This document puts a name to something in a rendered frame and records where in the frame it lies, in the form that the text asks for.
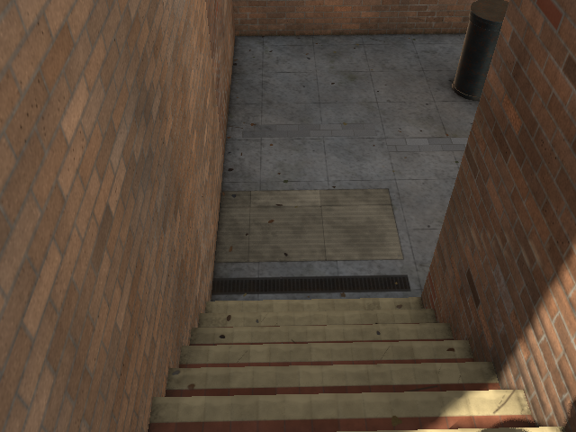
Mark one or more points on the stairs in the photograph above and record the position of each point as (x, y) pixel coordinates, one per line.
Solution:
(333, 365)

